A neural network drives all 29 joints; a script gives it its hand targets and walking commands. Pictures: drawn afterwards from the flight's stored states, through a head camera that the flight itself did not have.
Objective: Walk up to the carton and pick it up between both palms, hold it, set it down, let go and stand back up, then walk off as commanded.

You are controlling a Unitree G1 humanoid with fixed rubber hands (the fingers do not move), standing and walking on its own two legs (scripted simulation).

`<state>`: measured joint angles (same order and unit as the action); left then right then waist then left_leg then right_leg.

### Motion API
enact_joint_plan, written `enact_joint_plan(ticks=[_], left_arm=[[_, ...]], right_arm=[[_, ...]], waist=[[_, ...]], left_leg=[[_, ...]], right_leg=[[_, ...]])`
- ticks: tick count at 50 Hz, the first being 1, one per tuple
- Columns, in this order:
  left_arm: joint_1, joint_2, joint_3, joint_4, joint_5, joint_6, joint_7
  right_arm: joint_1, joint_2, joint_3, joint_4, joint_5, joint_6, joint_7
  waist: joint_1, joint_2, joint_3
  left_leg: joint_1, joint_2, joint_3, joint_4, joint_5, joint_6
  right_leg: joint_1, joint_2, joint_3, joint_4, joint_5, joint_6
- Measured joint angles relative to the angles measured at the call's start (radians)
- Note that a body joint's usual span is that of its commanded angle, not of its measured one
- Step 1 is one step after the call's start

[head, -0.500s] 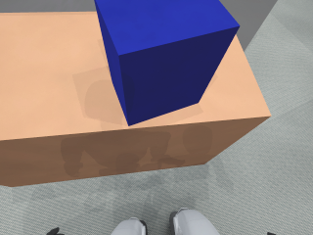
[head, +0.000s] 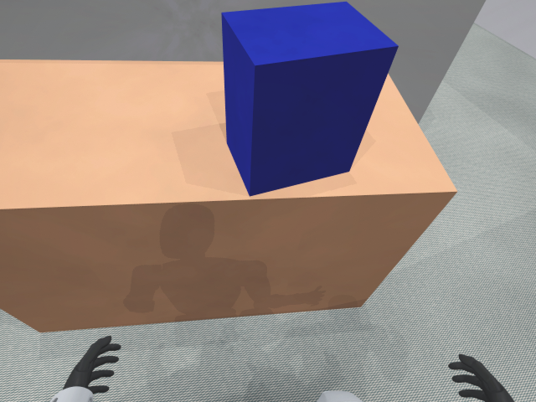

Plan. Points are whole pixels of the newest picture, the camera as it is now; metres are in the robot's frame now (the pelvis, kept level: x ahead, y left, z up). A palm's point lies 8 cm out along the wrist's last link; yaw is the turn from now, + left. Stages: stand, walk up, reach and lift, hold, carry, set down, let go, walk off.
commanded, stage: walk off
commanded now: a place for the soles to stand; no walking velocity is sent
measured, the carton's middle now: (295, 104) +0.59 -0.06 +0.09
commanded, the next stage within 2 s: stand in 1.06 s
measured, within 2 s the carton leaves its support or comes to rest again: neither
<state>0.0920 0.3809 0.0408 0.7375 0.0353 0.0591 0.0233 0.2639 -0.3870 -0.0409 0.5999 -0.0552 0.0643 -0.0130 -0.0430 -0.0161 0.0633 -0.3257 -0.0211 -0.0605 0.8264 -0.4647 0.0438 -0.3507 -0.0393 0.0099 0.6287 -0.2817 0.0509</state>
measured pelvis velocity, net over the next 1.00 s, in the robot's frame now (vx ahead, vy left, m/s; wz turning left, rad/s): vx -0.01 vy -0.06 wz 0.04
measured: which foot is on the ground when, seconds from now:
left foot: down 0.00-0.94, up 0.96-1.00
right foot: down 0.00-0.02, up 0.04-0.92, down 0.94-1.00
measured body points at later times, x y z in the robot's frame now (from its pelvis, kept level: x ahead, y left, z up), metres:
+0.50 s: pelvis -0.03 +0.04 +0.04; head -0.02 +0.12 +0.48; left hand -0.02 +0.35 -0.13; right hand +0.02 -0.28 +0.00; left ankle -0.03 +0.08 -0.71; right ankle -0.05 -0.13 -0.62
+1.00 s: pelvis -0.01 -0.06 +0.01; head +0.01 -0.04 +0.46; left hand +0.02 +0.28 -0.10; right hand +0.14 -0.36 -0.06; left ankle -0.04 +0.07 -0.69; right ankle +0.04 -0.20 -0.71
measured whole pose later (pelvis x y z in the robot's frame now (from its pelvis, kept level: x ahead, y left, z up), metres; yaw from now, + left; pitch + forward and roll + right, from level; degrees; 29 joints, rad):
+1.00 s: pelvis -0.01 -0.06 +0.01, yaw +2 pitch -2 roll -2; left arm 0.37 0.44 0.07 0.73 0.00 0.02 -0.04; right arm 0.30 -0.41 -0.03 0.60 -0.03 0.04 -0.06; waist 0.04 0.00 0.07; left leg -0.33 0.00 -0.10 0.89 -0.45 0.00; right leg -0.32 0.00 -0.01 0.59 -0.23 0.04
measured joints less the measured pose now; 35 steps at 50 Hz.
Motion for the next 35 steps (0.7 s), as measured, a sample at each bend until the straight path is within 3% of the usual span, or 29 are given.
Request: enact_joint_plan(ticks=[2,5,9,12,20,30,35], left_arm=[[-0.024,0.016,0.004,-0.013,0.002,-0.008,-0.009],[-0.014,0.022,0.024,0.002,0.000,-0.008,-0.022],[0.060,0.035,0.034,0.037,0.009,-0.003,-0.053],[0.130,0.044,0.041,0.057,0.010,0.006,-0.074],[0.268,0.062,0.066,0.067,0.004,0.038,-0.107],[0.294,0.041,0.029,0.058,-0.014,0.024,-0.106],[0.288,0.029,0.025,0.040,-0.018,0.009,-0.108]], right_arm=[[0.022,0.017,0.006,0.036,0.000,-0.024,-0.002],[0.069,0.052,0.016,0.097,0.001,-0.043,-0.002],[0.170,0.083,0.025,0.129,-0.004,-0.056,-0.025],[0.238,0.081,0.024,0.136,-0.014,-0.062,-0.045],[0.271,0.050,0.000,0.100,-0.024,-0.047,-0.071],[0.092,0.041,0.021,0.014,-0.009,-0.048,-0.069],[0.026,0.036,0.023,0.012,-0.005,-0.034,-0.065]], waist=[[-0.001,-0.047,0.030],[0.006,-0.061,0.077],[-0.014,-0.046,0.083],[-0.017,-0.041,0.076],[0.018,-0.058,0.011],[0.078,-0.058,-0.047],[0.090,-0.037,-0.049]], left_leg=[[0.024,-0.028,0.027,-0.074,0.002,0.022],[0.053,-0.018,0.056,-0.139,0.070,0.043],[0.086,0.009,0.037,-0.296,0.177,0.042],[0.095,0.019,0.025,-0.357,0.218,0.047],[0.114,0.015,-0.005,-0.382,0.234,0.055],[0.136,0.011,-0.035,-0.375,0.231,0.045],[0.153,0.011,-0.052,-0.379,0.232,0.032]], right_leg=[[-0.046,-0.027,0.033,0.075,-0.031,-0.026],[-0.095,0.039,0.052,0.255,-0.127,-0.038],[-0.116,0.109,-0.003,0.302,-0.112,-0.047],[-0.112,0.129,-0.034,0.286,-0.114,-0.045],[-0.089,0.126,-0.021,0.390,-0.149,-0.028],[-0.101,0.087,-0.053,0.318,-0.081,-0.016],[-0.139,0.090,-0.065,0.360,-0.081,-0.002]])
